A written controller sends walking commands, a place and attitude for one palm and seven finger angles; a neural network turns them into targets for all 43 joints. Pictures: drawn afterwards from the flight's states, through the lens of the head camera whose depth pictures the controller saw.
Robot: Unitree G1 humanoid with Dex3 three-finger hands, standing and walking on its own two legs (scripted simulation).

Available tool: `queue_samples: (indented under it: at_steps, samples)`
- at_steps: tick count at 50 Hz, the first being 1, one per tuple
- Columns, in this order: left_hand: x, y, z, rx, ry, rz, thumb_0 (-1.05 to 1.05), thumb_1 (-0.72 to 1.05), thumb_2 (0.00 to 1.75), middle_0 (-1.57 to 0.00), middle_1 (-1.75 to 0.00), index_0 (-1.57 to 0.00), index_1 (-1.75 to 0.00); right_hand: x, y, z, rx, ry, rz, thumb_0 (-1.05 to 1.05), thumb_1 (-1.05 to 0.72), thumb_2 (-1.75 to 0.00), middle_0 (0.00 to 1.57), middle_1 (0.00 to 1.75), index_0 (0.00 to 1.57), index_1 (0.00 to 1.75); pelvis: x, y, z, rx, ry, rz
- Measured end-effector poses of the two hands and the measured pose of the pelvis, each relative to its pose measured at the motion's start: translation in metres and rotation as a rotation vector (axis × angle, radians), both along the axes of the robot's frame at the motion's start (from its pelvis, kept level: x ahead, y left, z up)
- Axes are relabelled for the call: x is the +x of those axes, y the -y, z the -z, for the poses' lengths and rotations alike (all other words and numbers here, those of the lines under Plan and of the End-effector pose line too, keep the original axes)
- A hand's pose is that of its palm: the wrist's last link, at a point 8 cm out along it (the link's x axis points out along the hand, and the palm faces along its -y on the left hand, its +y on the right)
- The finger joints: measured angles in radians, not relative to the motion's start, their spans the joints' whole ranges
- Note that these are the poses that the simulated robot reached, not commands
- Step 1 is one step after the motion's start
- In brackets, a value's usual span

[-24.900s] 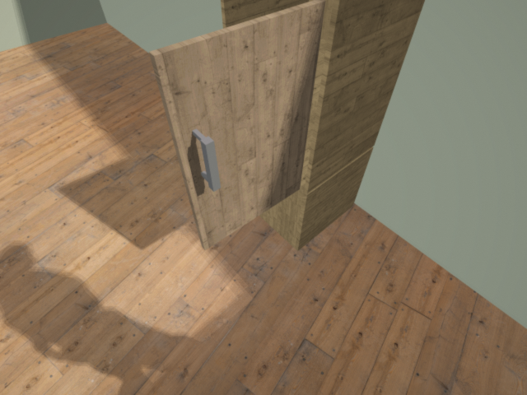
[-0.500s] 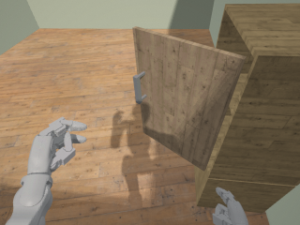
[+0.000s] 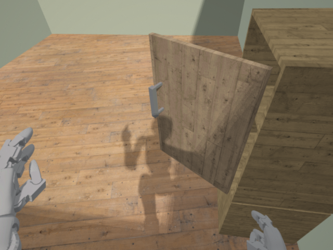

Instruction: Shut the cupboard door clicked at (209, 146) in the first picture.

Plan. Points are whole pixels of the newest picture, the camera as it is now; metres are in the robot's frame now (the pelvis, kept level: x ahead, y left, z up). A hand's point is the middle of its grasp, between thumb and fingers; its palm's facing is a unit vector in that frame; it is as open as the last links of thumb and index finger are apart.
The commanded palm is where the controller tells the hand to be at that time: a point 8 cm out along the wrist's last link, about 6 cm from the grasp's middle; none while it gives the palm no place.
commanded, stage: draw the hand back to the body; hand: left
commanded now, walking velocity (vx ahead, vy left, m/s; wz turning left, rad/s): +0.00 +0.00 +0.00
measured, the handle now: (157, 100) +0.64 +0.12 +0.01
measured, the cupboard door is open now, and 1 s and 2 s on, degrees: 57 57 57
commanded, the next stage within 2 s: step back with the hand held close in 0.12 s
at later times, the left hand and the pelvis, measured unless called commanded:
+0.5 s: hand (46, 176) +0.20 +0.26 +0.14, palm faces +0.35 -0.81 -0.48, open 7.4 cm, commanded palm +0.14 +0.31 +0.17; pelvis +0.00 +0.01 +0.00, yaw -1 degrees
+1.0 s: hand out of the picture +0.10 +0.32 +0.15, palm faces +0.45 -0.76 -0.46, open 7.4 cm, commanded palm +0.03 +0.35 +0.17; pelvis -0.10 +0.04 -0.02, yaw +2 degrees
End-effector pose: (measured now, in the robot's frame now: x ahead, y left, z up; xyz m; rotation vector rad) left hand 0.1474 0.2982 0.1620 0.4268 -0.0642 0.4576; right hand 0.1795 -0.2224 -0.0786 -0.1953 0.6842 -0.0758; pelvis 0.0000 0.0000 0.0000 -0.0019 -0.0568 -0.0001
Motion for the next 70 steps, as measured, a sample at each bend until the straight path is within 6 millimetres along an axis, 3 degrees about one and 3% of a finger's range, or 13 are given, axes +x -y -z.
queue_samples:
  at_steps: [7,16,24,31,40,47,60,65,70]
  samples:
    - [0.007,0.012,-0.011,0.032,0.035,0.053,0.02,0.89,0.9,-0.21,-0.31,-0.21,-0.31,0.0,0.004,-0.003,0.006,0.022,0.013,0.01,-0.9,-0.9,0.2,0.3,0.2,0.3,0.004,0.006,0.0,-0.001,0.004,0.009]
    - [0.01,0.006,-0.014,0.078,0.019,0.04,0.01,0.89,0.9,-0.21,-0.3,-0.21,-0.3,-0.005,0.009,0.005,0.015,-0.025,0.03,0.01,-0.9,-0.9,0.2,0.3,0.2,0.3,0.004,0.007,0.001,-0.01,-0.028,0.01]
    - [0.017,-0.001,-0.004,0.1,-0.022,0.09,0.02,0.89,0.9,-0.21,-0.3,-0.21,-0.3,-0.018,0.018,0.01,-0.032,-0.104,0.11,0.01,-0.9,-0.9,0.2,0.3,0.2,0.3,-0.001,-0.006,0.003,-0.012,-0.078,0.02]
    - [0.011,-0.014,-0.016,0.158,0.013,0.153,0.02,0.89,0.9,-0.21,-0.3,-0.21,-0.3,-0.033,0.009,0.0,-0.052,-0.087,0.159,0.01,-0.91,-0.9,0.2,0.3,0.2,0.29,-0.015,-0.021,0.006,-0.013,-0.084,0.037]
    - [-0.028,-0.041,-0.011,0.156,0.065,0.138,0.01,0.89,0.9,-0.21,-0.3,-0.21,-0.3,-0.07,-0.013,-0.008,-0.074,-0.048,0.143,0.01,-0.9,-0.9,0.2,0.3,0.2,0.3,-0.051,-0.039,0.01,-0.031,-0.075,0.034]
    - [-0.07,-0.056,-0.002,0.171,0.11,0.071,0.01,0.89,0.9,-0.21,-0.3,-0.21,-0.3,-0.102,-0.025,0.004,-0.104,-0.078,0.079,0.01,-0.9,-0.9,0.2,0.3,0.2,0.3,-0.081,-0.043,0.018,-0.049,-0.081,-0.026]
    - [-0.145,-0.051,-0.02,0.222,0.206,0.061,0.01,0.89,0.9,-0.21,-0.3,-0.21,-0.3,-0.142,-0.039,0.009,-0.087,-0.057,-0.003,0.01,-0.9,-0.9,0.21,0.3,0.2,0.3,-0.137,-0.038,0.02,-0.056,-0.056,-0.069]
    - [-0.168,-0.054,-0.015,0.193,0.223,0.04,0.01,0.89,0.9,-0.21,-0.3,-0.21,-0.3,-0.16,-0.037,0.007,-0.093,-0.049,0.001,0.01,-0.9,-0.9,0.21,0.3,0.2,0.3,-0.157,-0.041,0.021,-0.052,-0.049,-0.069]
    - [-0.182,-0.062,-0.008,0.145,0.288,0.073,0.01,0.88,0.9,-0.21,-0.3,-0.21,-0.3,-0.191,-0.037,0.001,-0.149,-0.069,0.036,0.01,-0.9,-0.9,0.21,0.3,0.2,0.3,-0.173,-0.053,0.024,-0.051,-0.049,-0.072]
